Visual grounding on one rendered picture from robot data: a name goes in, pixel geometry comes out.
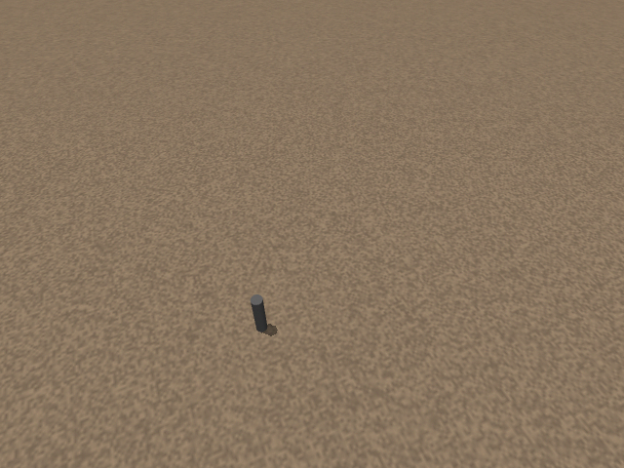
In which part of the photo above can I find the can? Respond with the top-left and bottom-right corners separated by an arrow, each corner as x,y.
251,294 -> 267,332

